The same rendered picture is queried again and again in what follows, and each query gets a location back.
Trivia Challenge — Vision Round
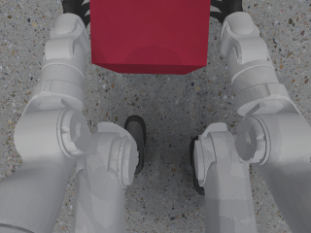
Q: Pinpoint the robot right forearm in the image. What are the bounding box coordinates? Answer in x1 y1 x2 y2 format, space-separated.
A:
220 12 311 129

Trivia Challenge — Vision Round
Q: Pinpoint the right robot thigh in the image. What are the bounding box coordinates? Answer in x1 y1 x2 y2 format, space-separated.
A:
193 131 258 233

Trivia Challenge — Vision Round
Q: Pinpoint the robot right hand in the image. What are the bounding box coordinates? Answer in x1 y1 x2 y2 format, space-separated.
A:
210 0 243 26

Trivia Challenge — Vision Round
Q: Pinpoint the carton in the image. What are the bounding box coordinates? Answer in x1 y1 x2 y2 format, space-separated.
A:
89 0 211 75

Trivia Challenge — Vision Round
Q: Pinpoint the right robot upper arm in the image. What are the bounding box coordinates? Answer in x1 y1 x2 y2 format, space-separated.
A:
234 112 311 233

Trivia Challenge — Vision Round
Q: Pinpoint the robot left forearm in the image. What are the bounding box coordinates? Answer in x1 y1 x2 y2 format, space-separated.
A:
14 13 90 150

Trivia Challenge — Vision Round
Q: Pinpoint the robot left hand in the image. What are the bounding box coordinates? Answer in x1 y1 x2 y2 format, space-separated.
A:
61 0 90 28

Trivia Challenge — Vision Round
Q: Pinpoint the left robot thigh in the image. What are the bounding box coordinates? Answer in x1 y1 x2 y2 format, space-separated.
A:
72 132 136 233

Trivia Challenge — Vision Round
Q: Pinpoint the left robot upper arm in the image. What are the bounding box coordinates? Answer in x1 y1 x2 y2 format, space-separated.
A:
0 107 92 233

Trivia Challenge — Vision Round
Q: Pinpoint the robot thigh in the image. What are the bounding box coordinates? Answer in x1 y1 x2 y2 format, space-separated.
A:
193 131 258 233
72 132 136 233

